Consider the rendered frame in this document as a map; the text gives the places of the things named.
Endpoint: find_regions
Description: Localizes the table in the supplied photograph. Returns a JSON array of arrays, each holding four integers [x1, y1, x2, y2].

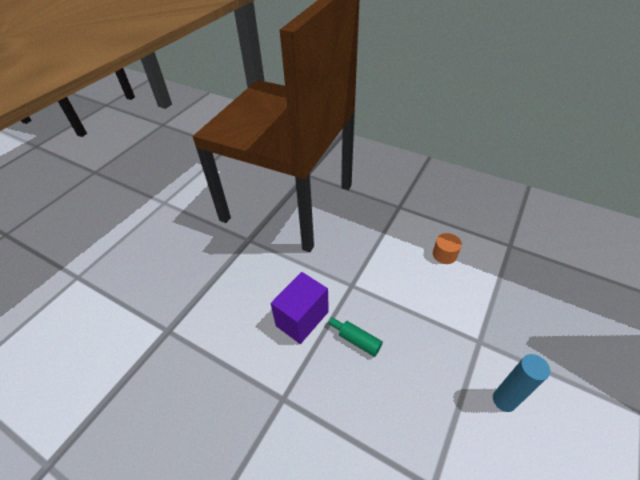
[[0, 0, 265, 131]]

